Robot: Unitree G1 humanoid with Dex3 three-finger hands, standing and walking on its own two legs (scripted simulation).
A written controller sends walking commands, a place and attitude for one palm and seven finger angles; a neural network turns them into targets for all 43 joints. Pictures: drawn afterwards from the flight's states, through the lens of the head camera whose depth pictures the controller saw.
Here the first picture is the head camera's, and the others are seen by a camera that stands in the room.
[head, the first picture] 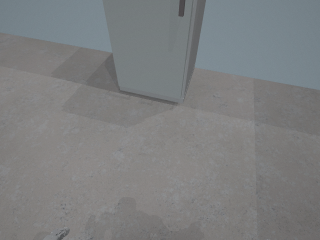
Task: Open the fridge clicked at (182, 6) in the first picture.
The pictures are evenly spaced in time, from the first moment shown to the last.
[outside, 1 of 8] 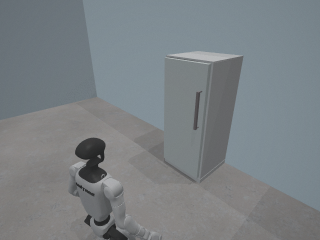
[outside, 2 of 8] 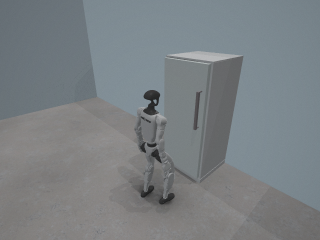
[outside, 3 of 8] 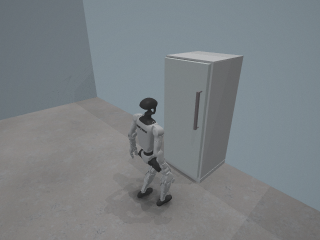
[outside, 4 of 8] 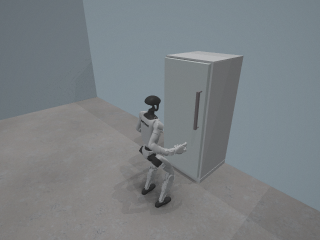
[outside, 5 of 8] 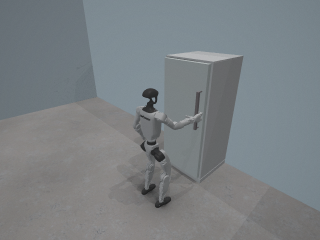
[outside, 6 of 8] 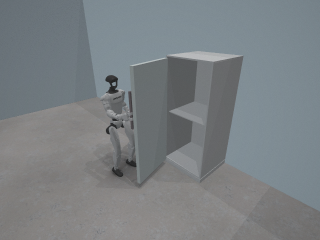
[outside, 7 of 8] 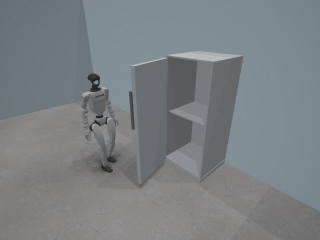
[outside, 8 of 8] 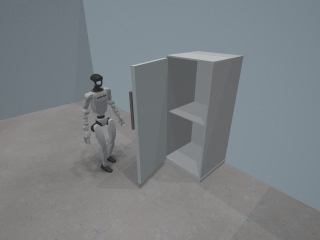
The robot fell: no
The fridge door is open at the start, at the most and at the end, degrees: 0 80 75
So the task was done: yes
